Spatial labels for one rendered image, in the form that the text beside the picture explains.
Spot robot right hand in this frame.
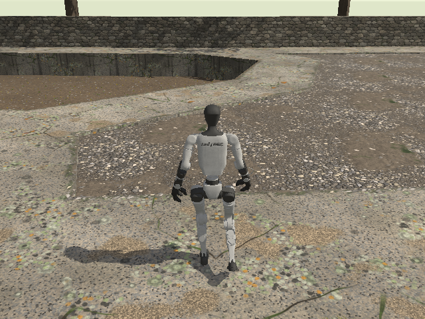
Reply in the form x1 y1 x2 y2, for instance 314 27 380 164
236 179 251 191

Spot robot torso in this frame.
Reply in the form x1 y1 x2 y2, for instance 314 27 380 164
197 131 228 199

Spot left robot upper arm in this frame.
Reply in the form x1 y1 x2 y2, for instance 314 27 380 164
180 134 199 171

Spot robot right forearm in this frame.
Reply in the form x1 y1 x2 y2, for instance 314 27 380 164
238 159 250 182

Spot robot left hand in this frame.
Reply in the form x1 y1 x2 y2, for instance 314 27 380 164
171 187 187 202

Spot right robot upper arm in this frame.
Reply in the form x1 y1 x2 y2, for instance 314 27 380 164
226 134 245 169

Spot left robot shin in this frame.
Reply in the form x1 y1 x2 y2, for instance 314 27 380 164
196 214 207 257

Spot robot left forearm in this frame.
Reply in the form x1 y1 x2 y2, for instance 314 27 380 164
173 160 187 189

